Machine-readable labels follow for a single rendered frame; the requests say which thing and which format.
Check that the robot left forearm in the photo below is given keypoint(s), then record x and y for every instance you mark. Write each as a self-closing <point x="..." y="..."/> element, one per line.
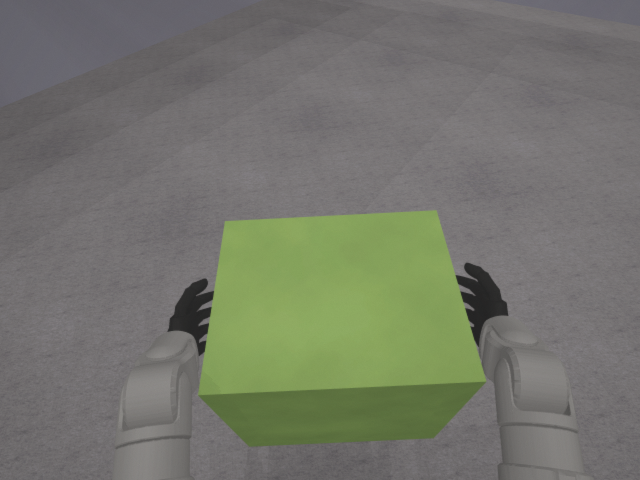
<point x="154" y="422"/>

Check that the robot right forearm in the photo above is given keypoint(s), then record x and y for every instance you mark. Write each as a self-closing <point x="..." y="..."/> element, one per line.
<point x="534" y="404"/>

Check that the right robot hand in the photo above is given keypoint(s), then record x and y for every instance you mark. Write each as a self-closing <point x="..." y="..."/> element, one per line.
<point x="487" y="303"/>

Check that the carton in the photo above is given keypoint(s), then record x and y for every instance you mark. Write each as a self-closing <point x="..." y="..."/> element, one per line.
<point x="344" y="328"/>

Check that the left robot hand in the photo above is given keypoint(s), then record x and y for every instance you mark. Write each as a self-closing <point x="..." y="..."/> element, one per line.
<point x="186" y="318"/>

